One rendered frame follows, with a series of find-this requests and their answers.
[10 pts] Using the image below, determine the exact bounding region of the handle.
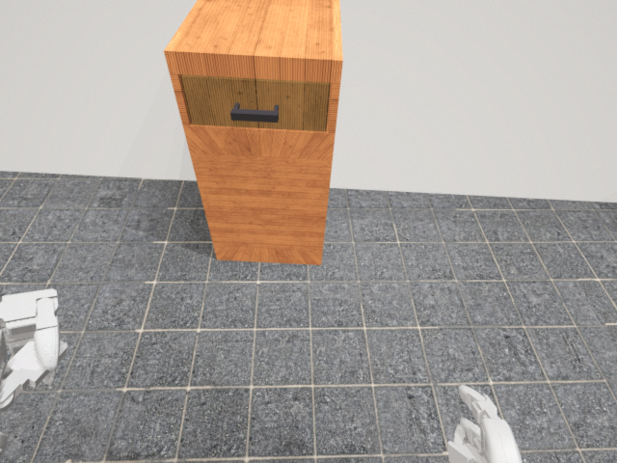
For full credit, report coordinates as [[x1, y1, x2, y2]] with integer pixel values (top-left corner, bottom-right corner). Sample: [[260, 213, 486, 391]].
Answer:
[[230, 103, 279, 123]]

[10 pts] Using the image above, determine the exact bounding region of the drawer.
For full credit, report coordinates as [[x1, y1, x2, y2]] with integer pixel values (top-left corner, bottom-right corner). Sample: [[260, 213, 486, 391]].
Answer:
[[180, 74, 331, 132]]

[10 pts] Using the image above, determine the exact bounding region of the left robot hand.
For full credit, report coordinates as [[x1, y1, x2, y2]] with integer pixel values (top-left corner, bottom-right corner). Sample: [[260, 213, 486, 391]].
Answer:
[[0, 288, 67, 413]]

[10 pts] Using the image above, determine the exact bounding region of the cabinet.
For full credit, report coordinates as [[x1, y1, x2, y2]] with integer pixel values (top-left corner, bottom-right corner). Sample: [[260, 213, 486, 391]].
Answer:
[[164, 0, 343, 265]]

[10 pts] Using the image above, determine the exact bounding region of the right robot hand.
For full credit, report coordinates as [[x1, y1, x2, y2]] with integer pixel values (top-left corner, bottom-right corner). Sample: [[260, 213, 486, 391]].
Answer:
[[448, 385, 523, 463]]

